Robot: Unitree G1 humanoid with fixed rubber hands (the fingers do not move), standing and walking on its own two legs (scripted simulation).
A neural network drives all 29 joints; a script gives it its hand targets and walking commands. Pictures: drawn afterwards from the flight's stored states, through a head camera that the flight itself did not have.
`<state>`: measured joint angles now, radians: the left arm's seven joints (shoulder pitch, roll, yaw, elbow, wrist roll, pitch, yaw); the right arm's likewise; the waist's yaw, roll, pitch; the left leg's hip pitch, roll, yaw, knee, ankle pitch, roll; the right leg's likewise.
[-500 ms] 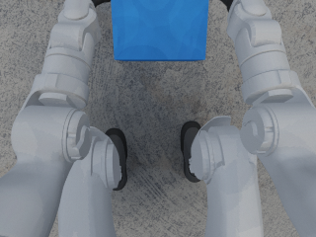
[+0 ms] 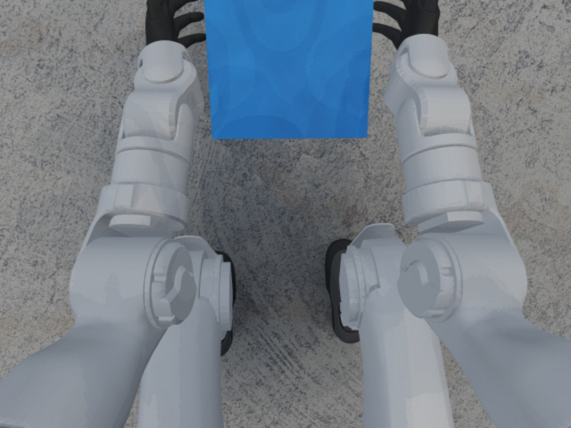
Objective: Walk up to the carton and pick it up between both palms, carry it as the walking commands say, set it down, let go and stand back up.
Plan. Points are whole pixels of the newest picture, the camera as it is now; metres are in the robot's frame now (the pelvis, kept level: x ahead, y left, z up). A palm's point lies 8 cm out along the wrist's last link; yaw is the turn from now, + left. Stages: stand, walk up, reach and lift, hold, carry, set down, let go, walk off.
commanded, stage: reach and lift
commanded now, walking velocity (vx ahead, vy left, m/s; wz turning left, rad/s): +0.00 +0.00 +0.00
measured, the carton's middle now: (288, 53) +0.55 -0.03 -0.21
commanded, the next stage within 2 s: none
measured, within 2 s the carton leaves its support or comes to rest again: neither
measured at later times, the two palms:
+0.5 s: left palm (140, 35) +0.52 +0.11 -0.05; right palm (450, 32) +0.50 -0.16 -0.04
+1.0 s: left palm (96, 21) +0.50 +0.11 +0.03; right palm (508, 13) +0.48 -0.16 +0.04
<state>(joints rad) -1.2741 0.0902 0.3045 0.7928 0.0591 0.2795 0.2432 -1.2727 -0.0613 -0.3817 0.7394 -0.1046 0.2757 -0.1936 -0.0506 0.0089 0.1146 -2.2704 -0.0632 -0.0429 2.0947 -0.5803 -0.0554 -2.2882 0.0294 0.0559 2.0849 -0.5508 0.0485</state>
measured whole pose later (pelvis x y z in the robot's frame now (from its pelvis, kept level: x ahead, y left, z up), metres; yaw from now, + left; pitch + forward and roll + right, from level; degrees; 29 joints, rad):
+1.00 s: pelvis +0.00 +0.00 +0.09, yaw -1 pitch +44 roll +0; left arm -1.06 -0.06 0.46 0.70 0.25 0.37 0.18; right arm -1.07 0.08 -0.48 0.68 -0.26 0.35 -0.18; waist -0.04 0.01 -0.17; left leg -2.03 -0.05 -0.05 1.77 -0.51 -0.05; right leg -2.05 0.03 0.05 1.76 -0.48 0.04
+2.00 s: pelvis +0.03 +0.00 +0.21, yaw -1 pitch +34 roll +0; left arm -0.79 -0.14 0.43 0.66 0.28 0.35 0.18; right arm -0.80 0.16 -0.46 0.65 -0.29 0.33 -0.17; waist -0.04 0.01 -0.22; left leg -1.51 -0.04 -0.06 1.38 -0.47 -0.03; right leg -1.52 0.02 0.05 1.37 -0.44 0.03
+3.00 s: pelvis +0.07 +0.00 +0.35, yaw -1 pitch +17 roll +0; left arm -0.46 -0.22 0.38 0.49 0.33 0.38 0.06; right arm -0.48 0.23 -0.42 0.48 -0.35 0.37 -0.03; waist -0.05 0.00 -0.11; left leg -0.74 -0.03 -0.06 0.72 -0.28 -0.01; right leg -0.75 0.00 0.06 0.72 -0.26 0.03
